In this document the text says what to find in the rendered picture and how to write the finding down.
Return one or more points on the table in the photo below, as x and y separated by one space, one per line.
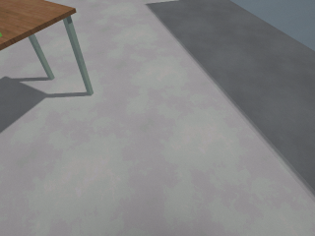
20 19

